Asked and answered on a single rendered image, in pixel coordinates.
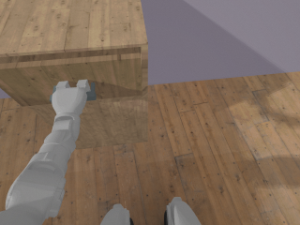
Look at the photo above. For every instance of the drawer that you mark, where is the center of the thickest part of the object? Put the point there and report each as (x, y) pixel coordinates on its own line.
(117, 73)

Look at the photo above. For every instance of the robot left forearm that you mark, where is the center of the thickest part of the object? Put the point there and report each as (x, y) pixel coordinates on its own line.
(54, 154)

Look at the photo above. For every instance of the handle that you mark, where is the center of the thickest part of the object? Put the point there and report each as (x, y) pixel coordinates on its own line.
(91, 95)

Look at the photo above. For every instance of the cabinet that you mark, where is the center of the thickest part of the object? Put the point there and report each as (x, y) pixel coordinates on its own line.
(30, 27)

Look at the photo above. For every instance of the left robot shin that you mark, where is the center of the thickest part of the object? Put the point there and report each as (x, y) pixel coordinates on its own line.
(118, 205)

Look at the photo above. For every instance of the left robot hand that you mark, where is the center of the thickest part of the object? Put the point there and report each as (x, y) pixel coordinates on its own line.
(68, 99)

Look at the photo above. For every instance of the left robot upper arm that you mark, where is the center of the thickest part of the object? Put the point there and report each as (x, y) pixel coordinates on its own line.
(36, 197)

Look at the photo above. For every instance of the robot left thigh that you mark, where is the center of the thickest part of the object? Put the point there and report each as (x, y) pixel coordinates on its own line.
(116, 216)

